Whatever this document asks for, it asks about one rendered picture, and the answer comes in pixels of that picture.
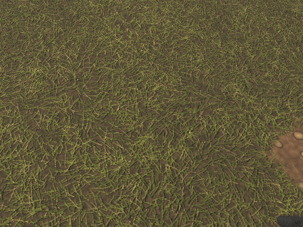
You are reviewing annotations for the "robot right hand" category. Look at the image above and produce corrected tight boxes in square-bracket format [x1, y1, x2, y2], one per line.
[276, 216, 303, 227]

